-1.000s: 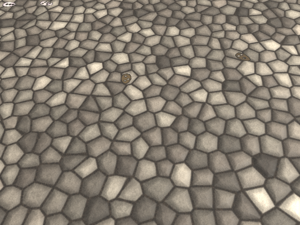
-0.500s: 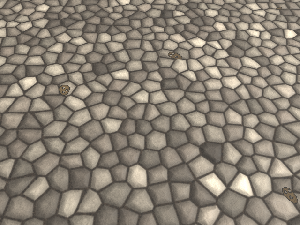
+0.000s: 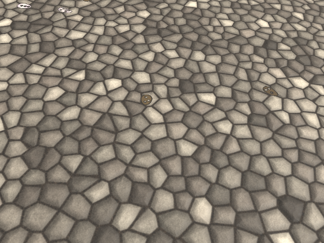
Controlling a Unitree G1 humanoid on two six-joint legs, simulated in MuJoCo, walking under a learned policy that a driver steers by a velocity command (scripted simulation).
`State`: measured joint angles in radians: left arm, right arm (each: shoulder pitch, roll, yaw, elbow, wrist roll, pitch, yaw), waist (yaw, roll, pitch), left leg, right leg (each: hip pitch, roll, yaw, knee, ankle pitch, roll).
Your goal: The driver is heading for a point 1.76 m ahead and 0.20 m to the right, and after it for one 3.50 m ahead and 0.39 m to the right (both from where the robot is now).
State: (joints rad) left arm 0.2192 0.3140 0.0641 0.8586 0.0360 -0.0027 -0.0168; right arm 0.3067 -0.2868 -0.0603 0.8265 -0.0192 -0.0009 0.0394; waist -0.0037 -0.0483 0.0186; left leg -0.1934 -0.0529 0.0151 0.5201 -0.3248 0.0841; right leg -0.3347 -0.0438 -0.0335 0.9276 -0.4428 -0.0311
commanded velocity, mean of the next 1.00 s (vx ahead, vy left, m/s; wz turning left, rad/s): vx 0.47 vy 0.00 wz -0.22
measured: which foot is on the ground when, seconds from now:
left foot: down 0.00-0.42, up 0.44-0.88, down 0.90-1.00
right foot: up 0.00-0.38, down 0.40-0.92, up 0.94-1.00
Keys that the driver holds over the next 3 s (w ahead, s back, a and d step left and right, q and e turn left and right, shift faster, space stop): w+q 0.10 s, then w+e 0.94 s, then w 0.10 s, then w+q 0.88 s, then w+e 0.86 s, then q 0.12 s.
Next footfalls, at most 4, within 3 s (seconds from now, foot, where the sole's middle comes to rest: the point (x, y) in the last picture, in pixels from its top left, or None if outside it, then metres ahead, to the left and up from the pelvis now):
0.40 right None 0.39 -0.05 -0.77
0.90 left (133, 198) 0.70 0.10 -0.77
1.40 right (195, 171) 0.85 -0.19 -0.77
1.92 left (164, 121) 1.16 -0.04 -0.77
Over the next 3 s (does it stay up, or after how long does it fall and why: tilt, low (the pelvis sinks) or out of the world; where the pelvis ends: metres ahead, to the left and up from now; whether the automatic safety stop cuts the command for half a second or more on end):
stays up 1.61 -0.15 -0.01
